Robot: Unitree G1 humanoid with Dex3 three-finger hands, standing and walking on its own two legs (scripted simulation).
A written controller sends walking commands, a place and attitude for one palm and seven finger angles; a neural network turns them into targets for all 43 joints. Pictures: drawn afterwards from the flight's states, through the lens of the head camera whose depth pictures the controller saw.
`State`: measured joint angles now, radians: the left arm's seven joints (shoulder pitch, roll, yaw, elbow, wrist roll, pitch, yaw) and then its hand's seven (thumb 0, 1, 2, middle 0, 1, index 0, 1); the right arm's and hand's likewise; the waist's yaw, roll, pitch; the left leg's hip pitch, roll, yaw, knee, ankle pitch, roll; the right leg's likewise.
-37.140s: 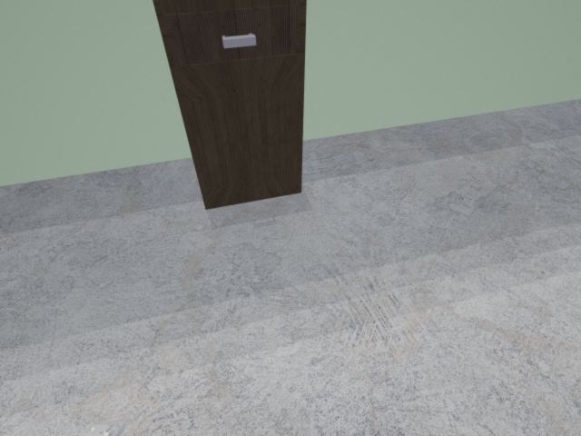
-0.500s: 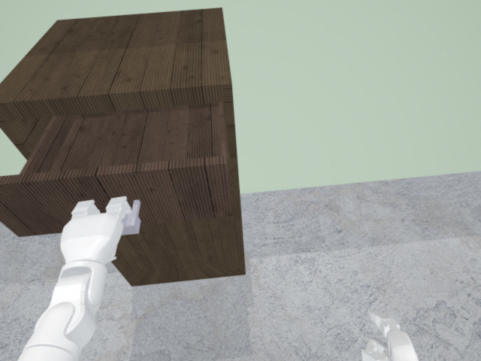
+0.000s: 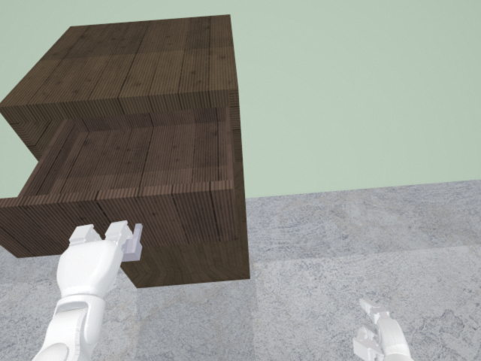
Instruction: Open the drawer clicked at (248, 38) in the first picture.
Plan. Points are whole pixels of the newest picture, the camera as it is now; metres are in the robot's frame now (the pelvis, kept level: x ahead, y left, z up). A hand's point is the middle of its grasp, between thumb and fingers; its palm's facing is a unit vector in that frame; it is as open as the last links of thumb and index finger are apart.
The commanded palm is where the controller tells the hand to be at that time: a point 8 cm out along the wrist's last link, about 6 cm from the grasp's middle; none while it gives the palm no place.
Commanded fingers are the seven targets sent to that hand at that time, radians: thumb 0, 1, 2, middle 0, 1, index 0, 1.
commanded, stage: pull the drawer open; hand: left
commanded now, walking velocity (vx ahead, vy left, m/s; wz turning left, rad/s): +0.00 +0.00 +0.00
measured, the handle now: (109, 241) +0.29 +0.27 +0.04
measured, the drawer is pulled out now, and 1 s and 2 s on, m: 0.23 0.30 0.28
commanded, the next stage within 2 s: open the thumb to release the handle in 0.70 s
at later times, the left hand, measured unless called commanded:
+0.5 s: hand (99, 312) +0.18 +0.25 +0.02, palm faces +0.01 -0.07 -1.00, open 6.2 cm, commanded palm +0.14 +0.25 +0.08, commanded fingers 0.00 0.90 0.90 -0.40 -1.35 -0.40 -1.35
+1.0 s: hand (96, 315) +0.18 +0.25 +0.02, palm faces +0.05 -0.07 -1.00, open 6.7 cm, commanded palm +0.14 +0.26 +0.08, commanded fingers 0.00 0.13 0.57 -0.34 -1.27 -0.34 -1.27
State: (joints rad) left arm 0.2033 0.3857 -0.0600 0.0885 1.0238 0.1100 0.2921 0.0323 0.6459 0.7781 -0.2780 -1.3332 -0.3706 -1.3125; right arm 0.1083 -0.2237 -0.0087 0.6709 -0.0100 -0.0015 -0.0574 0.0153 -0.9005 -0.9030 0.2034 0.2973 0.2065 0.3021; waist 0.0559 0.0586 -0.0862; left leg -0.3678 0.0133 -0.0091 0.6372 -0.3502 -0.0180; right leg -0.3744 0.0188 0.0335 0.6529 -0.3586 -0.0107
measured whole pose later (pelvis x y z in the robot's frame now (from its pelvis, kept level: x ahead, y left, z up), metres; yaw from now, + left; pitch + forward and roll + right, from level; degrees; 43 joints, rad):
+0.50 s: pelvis +0.00 +0.00 +0.00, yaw +0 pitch +4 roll +0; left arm 0.47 0.37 -0.06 -0.14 1.03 0.11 0.33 0.04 0.64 0.78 -0.27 -1.33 -0.39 -1.31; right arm 0.09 -0.22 0.00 0.64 -0.03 0.01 -0.03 0.02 -0.90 -0.90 0.20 0.30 0.21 0.30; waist 0.08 0.06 -0.08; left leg -0.37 0.02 -0.01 0.67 -0.37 -0.02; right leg -0.37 0.02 0.03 0.68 -0.38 -0.01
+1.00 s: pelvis +0.00 +0.00 -0.01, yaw +0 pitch +5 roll +0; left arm 0.51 0.38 -0.04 -0.18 1.02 0.07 0.38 0.02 0.55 0.74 -0.34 -1.30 -0.38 -1.31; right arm 0.11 -0.23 -0.02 0.65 -0.03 0.02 -0.03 0.02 -0.90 -0.90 0.20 0.30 0.21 0.30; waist 0.08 0.05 -0.08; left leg -0.41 0.02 -0.01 0.71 -0.39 -0.02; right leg -0.41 0.03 0.03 0.72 -0.39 -0.01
